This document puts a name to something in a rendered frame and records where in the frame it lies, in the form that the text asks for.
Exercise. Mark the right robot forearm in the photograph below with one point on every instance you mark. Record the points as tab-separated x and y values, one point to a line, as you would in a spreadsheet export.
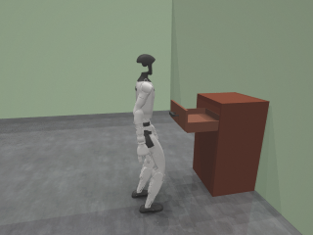
138	121

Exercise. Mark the right robot upper arm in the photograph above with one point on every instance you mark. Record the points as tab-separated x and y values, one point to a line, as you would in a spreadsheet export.
144	92

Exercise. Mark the handle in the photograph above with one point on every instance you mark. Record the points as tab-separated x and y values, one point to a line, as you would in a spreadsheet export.
172	114

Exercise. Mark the drawer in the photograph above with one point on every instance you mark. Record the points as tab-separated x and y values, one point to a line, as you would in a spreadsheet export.
195	119

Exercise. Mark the humanoid robot head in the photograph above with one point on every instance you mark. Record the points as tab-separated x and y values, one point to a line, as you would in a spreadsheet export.
145	60

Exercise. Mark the cabinet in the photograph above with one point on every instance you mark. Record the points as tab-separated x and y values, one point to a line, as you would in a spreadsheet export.
226	160

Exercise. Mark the right robot hand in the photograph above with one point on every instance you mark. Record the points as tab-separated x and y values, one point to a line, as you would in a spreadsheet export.
142	150

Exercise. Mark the robot torso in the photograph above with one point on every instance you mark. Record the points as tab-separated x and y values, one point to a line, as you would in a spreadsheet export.
148	107

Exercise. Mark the left robot hand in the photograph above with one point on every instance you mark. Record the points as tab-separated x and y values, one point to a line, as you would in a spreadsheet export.
154	131

